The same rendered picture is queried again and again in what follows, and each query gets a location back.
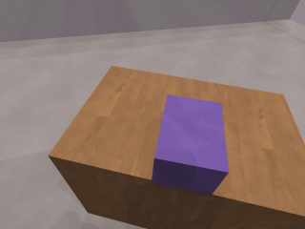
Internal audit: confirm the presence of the carton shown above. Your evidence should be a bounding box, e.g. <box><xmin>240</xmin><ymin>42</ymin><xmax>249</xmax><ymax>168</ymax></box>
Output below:
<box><xmin>152</xmin><ymin>94</ymin><xmax>229</xmax><ymax>195</ymax></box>

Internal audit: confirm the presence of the pedestal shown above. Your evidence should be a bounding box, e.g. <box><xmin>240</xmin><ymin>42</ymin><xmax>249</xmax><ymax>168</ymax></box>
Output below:
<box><xmin>49</xmin><ymin>66</ymin><xmax>305</xmax><ymax>229</ymax></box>

